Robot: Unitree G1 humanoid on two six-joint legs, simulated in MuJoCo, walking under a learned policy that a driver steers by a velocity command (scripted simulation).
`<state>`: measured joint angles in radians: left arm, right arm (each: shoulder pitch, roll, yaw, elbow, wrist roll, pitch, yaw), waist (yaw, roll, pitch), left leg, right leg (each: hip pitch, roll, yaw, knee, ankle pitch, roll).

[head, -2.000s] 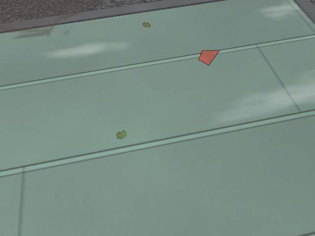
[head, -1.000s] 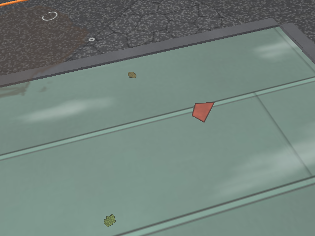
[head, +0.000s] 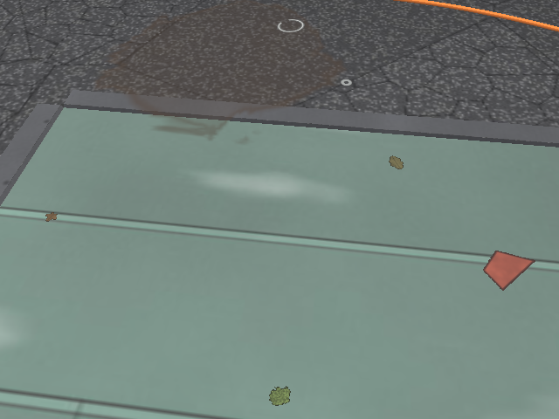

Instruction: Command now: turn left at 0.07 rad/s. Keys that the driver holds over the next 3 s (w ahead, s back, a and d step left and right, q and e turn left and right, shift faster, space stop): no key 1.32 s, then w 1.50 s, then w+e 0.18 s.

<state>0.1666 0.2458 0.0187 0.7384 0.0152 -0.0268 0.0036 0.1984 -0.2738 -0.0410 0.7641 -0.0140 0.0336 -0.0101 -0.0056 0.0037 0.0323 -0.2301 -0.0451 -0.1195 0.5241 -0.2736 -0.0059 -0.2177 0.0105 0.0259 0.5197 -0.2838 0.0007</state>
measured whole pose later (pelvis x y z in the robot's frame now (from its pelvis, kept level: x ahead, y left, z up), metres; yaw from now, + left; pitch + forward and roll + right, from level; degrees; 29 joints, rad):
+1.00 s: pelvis +0.00 -0.02 +0.00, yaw +0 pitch -2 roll +0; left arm 0.23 0.24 0.00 1.01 0.00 -0.02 0.02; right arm 0.22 -0.23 -0.03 1.07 0.00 0.02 -0.05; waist 0.00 0.00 0.04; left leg -0.18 -0.01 -0.12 0.46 -0.25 -0.04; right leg -0.18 0.03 0.02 0.48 -0.27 -0.03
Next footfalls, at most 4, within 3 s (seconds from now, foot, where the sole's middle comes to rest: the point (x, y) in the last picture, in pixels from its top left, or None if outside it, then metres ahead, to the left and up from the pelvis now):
2.08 right None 0.46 -0.10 -0.77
2.62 left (239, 322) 0.77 0.14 -0.77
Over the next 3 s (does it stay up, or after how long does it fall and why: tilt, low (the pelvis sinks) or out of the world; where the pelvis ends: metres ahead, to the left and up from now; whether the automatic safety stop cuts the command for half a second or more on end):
stays up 0.79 0.05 0.01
